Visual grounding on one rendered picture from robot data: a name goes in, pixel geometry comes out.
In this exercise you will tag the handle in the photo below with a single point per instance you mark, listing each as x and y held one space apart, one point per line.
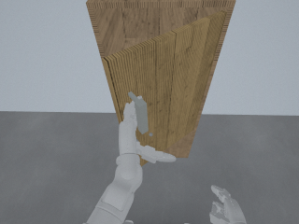
141 112

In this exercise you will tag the left robot hand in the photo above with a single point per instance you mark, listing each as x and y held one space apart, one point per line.
127 138

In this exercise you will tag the right robot hand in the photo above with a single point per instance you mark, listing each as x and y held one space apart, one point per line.
228 213

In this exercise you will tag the cupboard door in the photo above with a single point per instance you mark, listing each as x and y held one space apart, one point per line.
170 72

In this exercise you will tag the left robot forearm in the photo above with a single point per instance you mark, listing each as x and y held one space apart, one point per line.
117 199

